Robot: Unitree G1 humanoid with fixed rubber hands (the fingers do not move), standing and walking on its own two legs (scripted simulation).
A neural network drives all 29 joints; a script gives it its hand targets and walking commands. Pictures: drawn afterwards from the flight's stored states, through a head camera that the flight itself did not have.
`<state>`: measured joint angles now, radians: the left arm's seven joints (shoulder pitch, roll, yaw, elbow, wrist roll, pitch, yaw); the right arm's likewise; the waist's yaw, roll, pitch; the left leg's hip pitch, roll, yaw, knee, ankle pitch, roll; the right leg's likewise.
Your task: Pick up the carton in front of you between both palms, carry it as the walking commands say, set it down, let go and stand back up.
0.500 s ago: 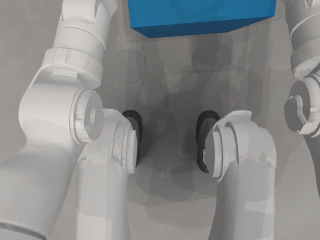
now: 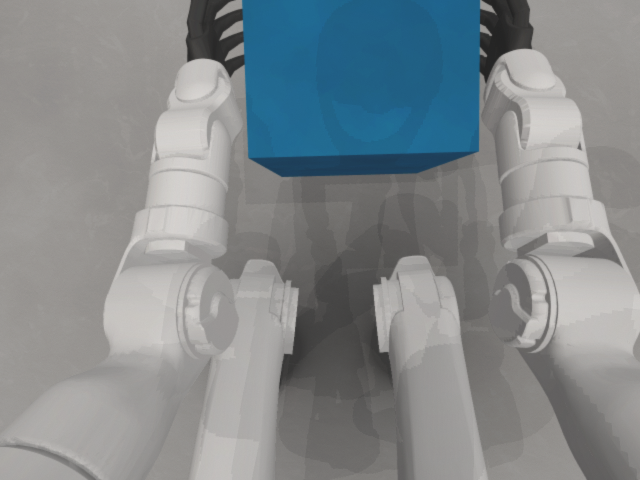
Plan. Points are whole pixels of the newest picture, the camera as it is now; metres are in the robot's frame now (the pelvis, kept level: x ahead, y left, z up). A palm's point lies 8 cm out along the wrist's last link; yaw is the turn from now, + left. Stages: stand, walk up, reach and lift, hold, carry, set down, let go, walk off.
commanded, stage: reach and lift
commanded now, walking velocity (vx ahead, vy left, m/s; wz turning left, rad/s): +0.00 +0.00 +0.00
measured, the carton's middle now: (352, 84) +0.53 -0.04 -0.16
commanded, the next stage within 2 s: none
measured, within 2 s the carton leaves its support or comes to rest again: neither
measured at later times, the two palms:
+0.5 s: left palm (129, 35) +0.49 +0.12 +0.06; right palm (590, 30) +0.48 -0.18 +0.05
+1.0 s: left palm out of the picture +0.44 +0.13 +0.22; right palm out of the picture +0.43 -0.17 +0.21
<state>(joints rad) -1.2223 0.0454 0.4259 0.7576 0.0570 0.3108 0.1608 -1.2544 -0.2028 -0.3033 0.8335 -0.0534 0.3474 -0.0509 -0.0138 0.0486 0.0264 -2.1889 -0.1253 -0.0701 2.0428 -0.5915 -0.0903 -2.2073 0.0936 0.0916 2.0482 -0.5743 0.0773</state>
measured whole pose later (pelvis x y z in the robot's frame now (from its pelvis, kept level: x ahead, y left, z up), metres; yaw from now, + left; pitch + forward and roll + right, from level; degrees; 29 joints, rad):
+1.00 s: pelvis +0.06 +0.00 +0.26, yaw -2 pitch +29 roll +0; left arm -0.56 -0.13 0.39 0.60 0.18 0.30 0.07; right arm -0.55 0.07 -0.35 0.61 -0.19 0.33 -0.03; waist 0.00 0.01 -0.24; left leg -1.19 -0.09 -0.13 1.14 -0.46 -0.04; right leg -1.20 0.08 0.13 1.14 -0.44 0.04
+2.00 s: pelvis +0.09 +0.00 +0.36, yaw -2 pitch -3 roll +0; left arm -0.32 -0.17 0.30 0.39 0.30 0.60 0.00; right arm -0.30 0.16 -0.27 0.37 -0.29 0.64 0.00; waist 0.00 0.01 -0.03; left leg -0.16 -0.04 -0.15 0.45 -0.23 -0.02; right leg -0.17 0.04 0.14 0.44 -0.22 0.01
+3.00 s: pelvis +0.10 +0.00 +0.37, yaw -2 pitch -6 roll +0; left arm -0.28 -0.16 0.24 0.25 0.28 0.75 0.00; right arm -0.27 0.15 -0.21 0.24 -0.28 0.77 0.00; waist 0.00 0.01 0.00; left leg -0.04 -0.03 -0.14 0.37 -0.21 -0.01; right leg -0.06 0.03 0.14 0.36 -0.20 0.01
